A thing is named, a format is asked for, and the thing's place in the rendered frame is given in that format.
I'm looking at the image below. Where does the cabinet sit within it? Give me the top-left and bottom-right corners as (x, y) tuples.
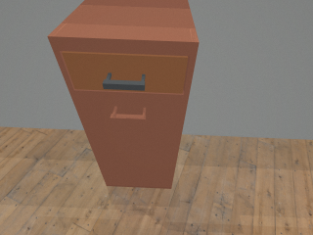
(47, 0), (200, 189)

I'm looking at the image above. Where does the drawer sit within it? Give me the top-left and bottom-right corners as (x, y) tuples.
(62, 51), (188, 94)

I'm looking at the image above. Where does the handle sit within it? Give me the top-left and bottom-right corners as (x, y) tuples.
(102, 72), (146, 91)
(110, 114), (146, 123)

